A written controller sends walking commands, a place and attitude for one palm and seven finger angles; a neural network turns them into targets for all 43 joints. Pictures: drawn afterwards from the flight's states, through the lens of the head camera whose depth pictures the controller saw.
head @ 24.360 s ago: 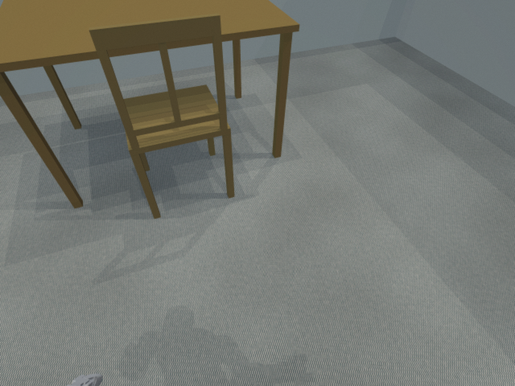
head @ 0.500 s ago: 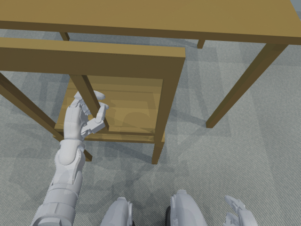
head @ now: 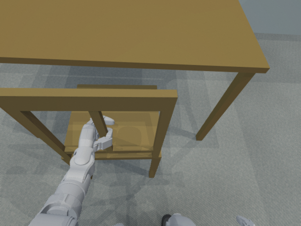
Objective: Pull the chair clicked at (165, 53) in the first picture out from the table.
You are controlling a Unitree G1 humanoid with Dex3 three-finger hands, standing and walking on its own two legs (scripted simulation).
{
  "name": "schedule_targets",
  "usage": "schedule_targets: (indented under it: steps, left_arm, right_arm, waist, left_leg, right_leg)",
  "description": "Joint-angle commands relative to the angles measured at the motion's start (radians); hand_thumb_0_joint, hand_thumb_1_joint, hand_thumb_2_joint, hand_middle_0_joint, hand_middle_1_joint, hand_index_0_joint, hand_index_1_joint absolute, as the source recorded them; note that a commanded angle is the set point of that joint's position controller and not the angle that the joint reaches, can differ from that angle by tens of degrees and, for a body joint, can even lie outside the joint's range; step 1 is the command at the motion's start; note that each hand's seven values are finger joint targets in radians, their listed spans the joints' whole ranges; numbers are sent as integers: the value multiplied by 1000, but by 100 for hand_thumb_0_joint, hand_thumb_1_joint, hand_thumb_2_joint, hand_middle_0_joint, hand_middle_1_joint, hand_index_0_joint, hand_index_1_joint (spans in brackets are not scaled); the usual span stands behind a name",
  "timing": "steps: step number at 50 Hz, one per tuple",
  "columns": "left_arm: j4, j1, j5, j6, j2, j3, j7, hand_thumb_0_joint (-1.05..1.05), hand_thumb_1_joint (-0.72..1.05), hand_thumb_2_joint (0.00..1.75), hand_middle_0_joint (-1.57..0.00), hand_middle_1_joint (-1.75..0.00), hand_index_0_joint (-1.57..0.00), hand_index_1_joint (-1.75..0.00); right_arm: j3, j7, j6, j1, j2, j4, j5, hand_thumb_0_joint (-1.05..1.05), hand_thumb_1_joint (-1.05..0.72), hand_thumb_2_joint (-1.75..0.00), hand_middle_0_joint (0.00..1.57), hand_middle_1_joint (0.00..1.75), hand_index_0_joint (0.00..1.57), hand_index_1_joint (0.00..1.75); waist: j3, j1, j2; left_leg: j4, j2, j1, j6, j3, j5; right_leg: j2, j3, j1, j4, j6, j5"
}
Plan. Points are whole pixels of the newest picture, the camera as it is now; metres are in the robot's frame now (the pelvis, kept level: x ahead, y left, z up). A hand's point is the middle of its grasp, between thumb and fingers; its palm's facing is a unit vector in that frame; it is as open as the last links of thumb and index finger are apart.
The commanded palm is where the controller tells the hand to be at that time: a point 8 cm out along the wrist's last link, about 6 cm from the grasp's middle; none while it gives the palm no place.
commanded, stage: step backward, pulling the chair out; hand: left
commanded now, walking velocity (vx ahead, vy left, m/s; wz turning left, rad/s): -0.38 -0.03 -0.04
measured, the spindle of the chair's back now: (103, 132) +0.39 +0.14 -0.08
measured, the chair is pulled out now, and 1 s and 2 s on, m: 0.05 0.18 0.31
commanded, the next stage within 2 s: none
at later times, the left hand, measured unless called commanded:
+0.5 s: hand (118, 165) +0.28 +0.09 -0.06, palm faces -0.01 -0.99 -0.14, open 5.3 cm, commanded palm +0.27 +0.14 -0.06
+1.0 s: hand (119, 182) +0.23 +0.08 -0.06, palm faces -0.02 -0.99 -0.17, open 5.5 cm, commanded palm +0.22 +0.13 -0.06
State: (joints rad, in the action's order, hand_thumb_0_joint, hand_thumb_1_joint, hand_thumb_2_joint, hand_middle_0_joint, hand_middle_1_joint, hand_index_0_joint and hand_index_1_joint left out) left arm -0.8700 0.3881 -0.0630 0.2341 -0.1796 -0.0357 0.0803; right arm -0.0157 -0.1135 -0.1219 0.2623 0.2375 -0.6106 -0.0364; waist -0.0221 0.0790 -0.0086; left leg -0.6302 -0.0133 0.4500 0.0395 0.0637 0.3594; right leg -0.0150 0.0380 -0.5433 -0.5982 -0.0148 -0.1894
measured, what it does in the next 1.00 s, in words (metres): shifts its weight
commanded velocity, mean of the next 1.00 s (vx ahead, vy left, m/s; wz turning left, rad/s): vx -0.38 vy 0.00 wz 0.02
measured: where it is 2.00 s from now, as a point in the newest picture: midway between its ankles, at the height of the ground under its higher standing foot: outside the picture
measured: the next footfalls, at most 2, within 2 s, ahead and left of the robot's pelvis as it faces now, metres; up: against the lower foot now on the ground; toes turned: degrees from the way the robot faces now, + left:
right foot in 1.36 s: -0.05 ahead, -0.14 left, +0.00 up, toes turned -4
left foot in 1.62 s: -0.09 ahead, +0.12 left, +0.00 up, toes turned -1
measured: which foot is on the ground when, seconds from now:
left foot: down 0.00-1.00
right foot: down 0.00-1.00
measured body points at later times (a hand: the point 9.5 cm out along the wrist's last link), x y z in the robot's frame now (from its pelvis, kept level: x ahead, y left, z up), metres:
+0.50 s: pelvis -0.06 -0.02 +0.00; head +0.01 -0.03 +0.44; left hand +0.28 +0.14 -0.05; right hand +0.03 -0.28 -0.13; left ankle -0.03 +0.08 -0.73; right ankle +0.03 -0.14 -0.73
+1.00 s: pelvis -0.11 -0.02 -0.01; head -0.05 -0.04 +0.43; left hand +0.23 +0.14 -0.05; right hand -0.02 -0.27 -0.15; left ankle -0.03 +0.08 -0.73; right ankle -0.03 -0.14 -0.73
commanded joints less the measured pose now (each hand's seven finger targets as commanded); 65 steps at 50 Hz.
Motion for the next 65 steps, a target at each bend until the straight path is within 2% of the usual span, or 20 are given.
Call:
schedule_targets:
  steps: [1, 7, 13, 22, 28, 31, 35, 38, 40, 42, 46, 48, 50, 52, 56, 59, 61, 63, 64, 65]
  left_arm:
    - [166, 211, 52, 47, -115, 4, 4, 0, 90, 90, -50, -145, -50, -145]
    - [184, 139, 44, 55, -152, -26, 9, 0, 90, 90, -50, -145, -50, -145]
    - [183, 124, 39, 56, -148, -12, 21, 0, 90, 90, -50, -145, -50, -145]
    - [151, 192, 32, 54, -132, 23, 35, 0, 90, 90, -50, -145, -50, -145]
    - [92, 244, 37, 62, -126, 41, 49, 0, 90, 90, -50, -145, -50, -145]
    - [76, 271, 41, 64, -106, 67, 53, 0, 90, 90, -50, -145, -50, -145]
    - [64, 269, 45, 66, -85, 84, 54, 0, 90, 90, -50, -145, -50, -145]
    - [92, 291, 36, 67, -63, 92, 54, 0, 90, 90, -50, -145, -50, -145]
    - [112, 326, 30, 63, -47, 93, 45, 0, 90, 90, -50, -145, -50, -145]
    - [106, 320, 34, 57, -64, 69, 40, 0, 90, 90, -50, -145, -50, -145]
    - [72, 310, 54, 53, -33, 97, 28, 0, 90, 90, -50, -145, -50, -145]
    - [72, 284, 48, 56, -83, 48, 35, 0, 90, 90, -50, -145, -50, -145]
    - [90, 272, 42, 67, -103, 46, 37, 0, 90, 90, -50, -145, -50, -145]
    - [58, 225, 40, 58, -130, 26, 47, 0, 90, 90, -50, -145, -50, -145]
    - [94, 226, 48, 25, -125, 21, 43, 0, 90, 90, -50, -145, -50, -145]
    - [128, 220, 44, 8, -97, 50, 41, 0, 90, 90, -50, -145, -50, -145]
    - [165, 221, 43, 12, -68, 73, 33, 0, 90, 90, -50, -145, -50, -145]
    - [221, 276, 47, 21, -25, 107, 24, 0, 90, 90, -50, -145, -50, -145]
    - [228, 276, 48, 20, -25, 101, 21, 0, 90, 90, -50, -145, -50, -145]
    - [221, 269, 48, 20, -25, 95, 20, 0, 90, 90, -50, -145, -50, -145]
  right_arm:
    - [-45, 5, 28, 34, 128, 78, 19, 0, -90, -90, 20, 30, 20, 30]
    - [-52, -5, 24, 30, 136, 85, 12, 0, -90, -90, 20, 30, 20, 30]
    - [-44, -17, 31, 16, 129, 72, 6, 0, -90, -90, 20, 30, 20, 30]
    - [-34, -27, 54, -17, 133, 57, -4, 0, -90, -90, 20, 30, 20, 30]
    - [-36, -20, 95, 15, 130, 18, -14, 0, -90, -90, 20, 30, 20, 30]
    - [-34, -11, 112, 16, 134, 4, -18, 0, -90, -90, 20, 30, 20, 30]
    - [-24, -14, 131, 13, 146, 4, -19, 0, -90, -90, 20, 30, 20, 30]
    - [-18, -22, 139, -11, 148, 29, -24, 0, -90, -90, 20, 30, 20, 30]
    - [-18, -26, 137, -31, 136, 34, -11, 0, -90, -90, 20, 30, 20, 30]
    - [-24, -26, 138, -26, 132, 23, 2, 0, -90, -90, 20, 30, 20, 30]
    - [-25, -9, 147, -31, 132, -4, 15, 0, -90, -90, 20, 30, 20, 30]
    - [-42, -12, 150, -15, 138, -13, 8, 0, -90, -90, 20, 30, 20, 30]
    - [-44, -12, 153, -7, 122, -9, 5, 0, -90, -90, 20, 30, 20, 30]
    - [-46, -9, 151, -3, 122, -20, 5, 0, -90, -90, 20, 30, 20, 30]
    - [-24, 0, 145, -37, 116, -17, 3, 0, -90, -90, 20, 30, 20, 30]
    - [-22, -11, 137, -30, 129, -17, 6, 0, -90, -90, 20, 30, 20, 30]
    - [-39, -16, 126, -34, 144, 12, 6, 0, -90, -90, 20, 30, 20, 30]
    - [-26, -13, 111, -73, 129, 46, 17, 0, -90, -90, 20, 30, 20, 30]
    - [-27, -11, 109, -87, 122, 51, 23, 0, -90, -90, 20, 30, 20, 30]
    - [-30, -7, 110, -72, 119, 42, 27, 0, -90, -90, 20, 30, 20, 30]
  waist:
    - [372, -29, 228]
    - [413, -22, 88]
    - [438, -19, 67]
    - [335, -36, 60]
    - [287, -31, -77]
    - [273, -30, -75]
    - [252, -34, 9]
    - [256, -46, 97]
    - [250, -48, 134]
    - [267, -52, 101]
    - [184, -55, 115]
    - [261, -54, 15]
    - [305, -41, -105]
    - [313, -45, -149]
    - [337, -41, -173]
    - [322, -27, -101]
    - [324, -44, 13]
    - [314, -50, 196]
    - [294, -58, 249]
    - [278, -61, 229]
  left_leg:
    - [92, -208, -279, -39, -131, -810]
    - [67, -177, -216, -67, -92, -662]
    - [91, -148, -197, -63, -70, -468]
    - [154, -144, -89, -28, -83, -180]
    - [89, -61, -139, -31, -59, 59]
    - [81, -49, -168, -31, -58, 60]
    - [192, -105, -146, -10, -100, 62]
    - [305, -205, -42, 27, -164, 90]
    - [300, -271, -27, 65, -213, -60]
    - [231, -279, -71, 70, -199, -233]
    - [193, -233, -6, 26, -172, -123]
    - [132, -198, -27, 6, -139, -96]
    - [14, -100, -87, -40, -78, 16]
    - [-113, -30, -132, -68, -61, 81]
    - [-126, -18, -84, -69, -121, 94]
    - [153, -61, -161, -54, -107, -112]
    - [204, -161, -185, -13, -142, -297]
    - [270, -251, -130, 29, -195, -317]
    - [263, -280, -110, 45, -207, -374]
    - [229, -294, -136, 56, -210, -476]
  right_leg:
    - [-64, -59, 228, -21, 33, 253]
    - [-129, -115, 356, -8, 57, 622]
    - [-153, -136, 363, 9, 57, 605]
    - [-121, -130, 308, 40, 34, 193]
    - [-185, -239, 192, 265, 56, -124]
    - [-210, -245, 172, 326, 58, -202]
    - [-132, -140, 166, 235, 23, -221]
    - [-57, -68, 241, -7, 14, -185]
    - [-40, -60, 253, -161, 15, -109]
    - [-44, -61, 266, -151, 15, -54]
    - [-76, -106, 260, -68, 39, -17]
    - [-97, -152, 285, -18, 48, 7]
    - [-205, -291, 231, 132, 88, -3]
    - [-315, -382, 199, 258, 140, -5]
    - [-340, -300, 342, 203, 146, 309]
    - [-233, -176, 346, 125, 67, 307]
    - [-111, -98, 332, 67, 6, 206]
    - [-53, -36, 321, -110, 3, 19]
    - [-47, -36, 297, -176, 9, -39]
    - [-45, -38, 270, -176, 15, -79]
